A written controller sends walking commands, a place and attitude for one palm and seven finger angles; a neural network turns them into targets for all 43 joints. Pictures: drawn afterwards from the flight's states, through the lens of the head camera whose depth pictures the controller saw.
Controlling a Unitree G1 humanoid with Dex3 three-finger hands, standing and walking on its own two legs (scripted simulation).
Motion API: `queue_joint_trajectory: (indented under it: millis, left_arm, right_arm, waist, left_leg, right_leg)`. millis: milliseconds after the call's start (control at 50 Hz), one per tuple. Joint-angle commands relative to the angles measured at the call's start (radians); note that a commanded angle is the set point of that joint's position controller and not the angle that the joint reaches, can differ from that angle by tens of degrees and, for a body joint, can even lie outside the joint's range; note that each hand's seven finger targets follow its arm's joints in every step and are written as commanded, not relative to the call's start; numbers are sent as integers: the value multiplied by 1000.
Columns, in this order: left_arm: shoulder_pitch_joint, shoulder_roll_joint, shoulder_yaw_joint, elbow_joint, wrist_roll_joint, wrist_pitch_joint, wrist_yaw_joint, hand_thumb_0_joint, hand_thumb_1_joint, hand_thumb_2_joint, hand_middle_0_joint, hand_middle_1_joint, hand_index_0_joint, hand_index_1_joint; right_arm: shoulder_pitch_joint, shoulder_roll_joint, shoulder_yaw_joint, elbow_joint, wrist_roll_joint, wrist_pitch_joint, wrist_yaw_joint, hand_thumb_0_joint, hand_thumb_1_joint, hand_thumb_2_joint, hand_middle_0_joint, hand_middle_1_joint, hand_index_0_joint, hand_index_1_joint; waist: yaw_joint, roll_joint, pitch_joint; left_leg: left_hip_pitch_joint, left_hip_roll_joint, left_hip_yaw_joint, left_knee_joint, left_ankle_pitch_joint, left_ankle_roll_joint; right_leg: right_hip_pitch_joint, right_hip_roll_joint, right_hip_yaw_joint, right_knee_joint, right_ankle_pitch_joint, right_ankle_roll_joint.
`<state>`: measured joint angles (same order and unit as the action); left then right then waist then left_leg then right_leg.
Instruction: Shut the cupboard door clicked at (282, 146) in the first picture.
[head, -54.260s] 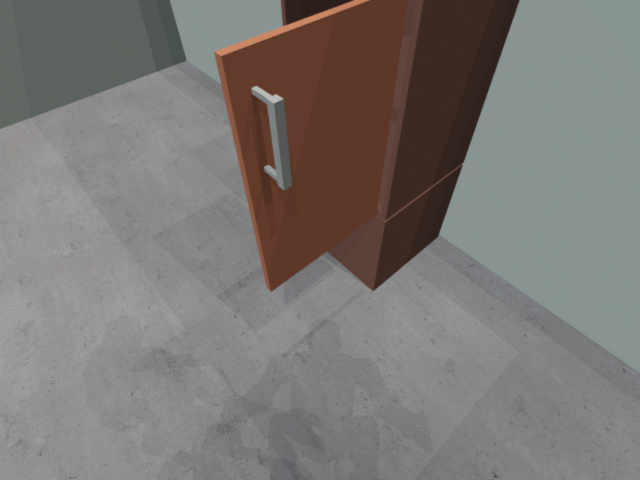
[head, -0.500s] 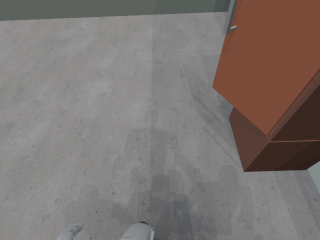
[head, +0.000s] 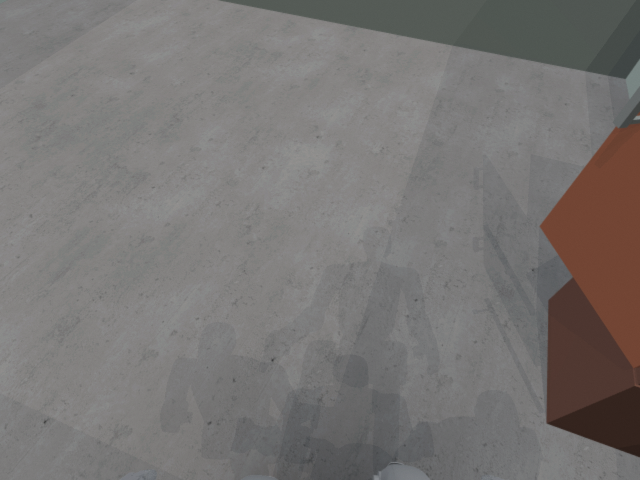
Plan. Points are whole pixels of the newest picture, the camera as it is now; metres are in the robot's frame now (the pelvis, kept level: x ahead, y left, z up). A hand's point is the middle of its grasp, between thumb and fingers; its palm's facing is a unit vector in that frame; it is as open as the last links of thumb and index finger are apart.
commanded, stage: walk to a spot facing it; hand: left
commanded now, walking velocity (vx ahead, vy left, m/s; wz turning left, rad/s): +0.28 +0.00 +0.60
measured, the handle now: out of the picture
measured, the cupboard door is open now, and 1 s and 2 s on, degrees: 31 31 31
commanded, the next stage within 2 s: turn to face it in 1.04 s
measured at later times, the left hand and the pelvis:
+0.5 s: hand out of the picture +0.00 +0.22 -0.19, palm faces +0.37 -0.91 -0.19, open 7.4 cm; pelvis +0.08 +0.04 -0.01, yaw +20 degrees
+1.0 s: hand (156, 397) +0.24 +0.26 -0.15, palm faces +0.54 -0.81 -0.22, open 7.2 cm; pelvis +0.28 +0.08 +0.01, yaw +31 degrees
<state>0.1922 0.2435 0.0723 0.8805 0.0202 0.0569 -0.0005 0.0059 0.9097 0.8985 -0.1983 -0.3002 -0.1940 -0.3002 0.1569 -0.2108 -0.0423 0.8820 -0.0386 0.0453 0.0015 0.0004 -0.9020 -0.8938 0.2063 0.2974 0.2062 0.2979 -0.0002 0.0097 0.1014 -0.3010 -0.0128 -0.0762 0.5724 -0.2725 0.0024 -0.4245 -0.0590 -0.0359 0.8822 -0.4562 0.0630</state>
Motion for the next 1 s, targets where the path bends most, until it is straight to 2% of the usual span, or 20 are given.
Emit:
queue_joint_trajectory:
  millis: [0,20,60,80,140,180,320,380,400,420,440,520,680,740,760,780,800,820,880,980]
  left_arm:
    - [121,70,27,-46,9,-46,-9,0,900,900,-200,-300,-200,-300]
    - [202,109,39,-29,15,-57,-8,0,900,900,-200,-300,-200,-300]
    - [256,224,52,-42,18,-64,13,0,900,900,-200,-300,-200,-300]
    - [172,217,55,-64,8,-71,18,0,900,900,-200,-300,-200,-300]
    - [13,125,37,-80,14,-97,23,0,900,900,-200,-300,-200,-300]
    - [56,111,37,-51,13,-109,20,0,900,900,-200,-300,-200,-300]
    - [179,150,53,23,17,-112,9,0,900,900,-200,-300,-200,-300]
    - [156,166,54,25,6,-106,-1,0,900,900,-200,-300,-200,-300]
    - [167,109,47,9,1,-102,-10,0,900,900,-200,-300,-200,-300]
    - [98,55,24,-58,2,-100,-25,0,900,900,-200,-300,-200,-300]
    - [-31,68,17,-108,9,-102,-22,0,900,900,-200,-300,-200,-300]
    - [21,53,26,-29,14,-86,-26,0,900,900,-200,-300,-200,-300]
    - [4,14,14,-20,11,-84,-38,0,900,900,-200,-300,-200,-300]
    - [134,48,31,24,14,-98,-34,0,900,900,-200,-300,-200,-300]
    - [234,100,46,48,20,-108,-28,0,900,900,-200,-300,-200,-300]
    - [353,196,67,74,27,-117,-17,0,900,900,-200,-300,-200,-300]
    - [349,214,65,62,14,-111,-6,0,900,900,-200,-300,-200,-300]
    - [259,167,58,50,13,-109,4,0,900,900,-200,-300,-200,-300]
    - [135,30,21,24,11,-132,11,0,900,900,-200,-300,-200,-300]
    - [204,13,19,72,9,-150,16,0,900,900,-200,-300,-200,-300]
  right_arm:
    - [-33,-222,-69,-71,3,-7,-10,0,-900,-900,200,300,200,300]
    - [-57,-196,-67,-81,10,-9,-7,0,-900,-900,200,300,200,300]
    - [-88,-91,-46,-128,13,-19,2,0,-900,-900,200,300,200,300]
    - [-55,-126,-54,-128,3,-13,9,0,-900,-900,200,300,200,300]
    - [-13,-111,-57,-80,1,-6,36,0,-900,-900,200,300,200,300]
    - [-15,-69,-46,-69,9,-9,45,0,-900,-900,200,300,200,300]
    - [-94,-35,-28,-92,18,-40,61,0,-900,-900,200,300,200,300]
    - [66,-87,-36,-45,9,-61,51,0,-900,-900,200,300,200,300]
    - [204,-185,-63,-8,2,-68,37,0,-900,-900,200,300,200,300]
    - [341,-296,-90,18,-4,-72,20,0,-900,-900,200,300,200,300]
    - [402,-312,-91,53,1,-68,3,0,-900,-900,200,300,200,300]
    - [157,-162,-41,8,3,-89,-19,0,-900,-900,200,300,200,300]
    - [150,-139,-41,65,7,-95,-14,0,-900,-900,200,300,200,300]
    - [131,-118,-38,82,12,-90,-11,0,-900,-900,200,300,200,300]
    - [125,-89,-33,79,20,-92,-8,0,-900,-900,200,300,200,300]
    - [149,-21,-21,60,30,-94,2,0,-900,-900,200,300,200,300]
    - [139,-50,-27,37,19,-87,4,0,-900,-900,200,300,200,300]
    - [125,-59,-40,48,14,-81,6,0,-900,-900,200,300,200,300]
    - [119,-13,-24,81,10,-75,17,0,-900,-900,200,300,200,300]
    - [64,35,-15,53,12,-51,31,0,-900,-900,200,300,200,300]
  waist:
    - [31,145,-80]
    - [74,50,-81]
    - [115,-344,-30]
    - [46,-252,-49]
    - [-33,-163,-20]
    - [-17,-167,-40]
    - [50,-194,-49]
    - [-37,-104,-121]
    - [-102,127,-213]
    - [-162,357,-242]
    - [-197,207,-214]
    - [-50,183,-75]
    - [-11,61,-34]
    - [56,4,-52]
    - [107,-86,-63]
    - [149,-345,-134]
    - [127,-369,-116]
    - [84,-346,-57]
    - [8,-116,-57]
    - [6,-109,-68]
  left_leg:
    - [-148,151,-246,-216,-343,122]
    - [-289,83,-196,-98,-399,91]
    - [-533,-69,13,535,-365,-1]
    - [-486,-3,-42,674,-262,-1]
    - [-394,82,7,717,-68,-24]
    - [-341,81,70,569,-52,-32]
    - [-206,71,179,128,-120,0]
    - [146,0,248,-72,-29,19]
    - [391,137,27,-152,-114,79]
    - [559,388,-386,-252,-90,183]
    - [526,441,-454,-283,-25,242]
    - [145,298,-212,-347,-185,173]
    - [53,240,-84,-355,-119,188]
    - [-56,166,-36,-199,-154,138]
    - [-178,87,27,-3,-168,106]
    - [-335,-53,137,347,-279,60]
    - [-395,-25,57,593,-339,63]
    - [-425,21,12,713,-230,63]
    - [-339,96,24,676,4,31]
    - [-379,102,108,482,14,-6]
  right_leg:
    - [240,72,-75,-270,101,-7]
    - [399,38,-27,-391,62,-17]
    - [386,-410,565,-774,-390,-178]
    - [275,-427,580,-786,-427,-214]
    - [165,-320,229,-732,-176,-170]
    - [231,-275,53,-692,40,-154]
    - [375,-337,-81,-596,243,-149]
    - [240,-291,-195,-359,309,-97]
    - [59,-209,-250,-71,209,-48]
    - [-276,-71,-204,229,-152,1]
    - [-374,-75,-58,329,-132,-26]
    - [-231,-113,17,264,90,-32]
    - [18,-30,-55,-184,235,-23]
    - [288,11,-72,-326,272,-31]
    - [439,-64,39,-417,118,-58]
    - [572,-312,398,-617,-139,-147]
    - [481,-419,618,-759,-364,-212]
    - [385,-409,605,-792,-429,-201]
    - [266,-297,160,-702,103,-162]
    - [385,-275,-85,-631,658,-164]
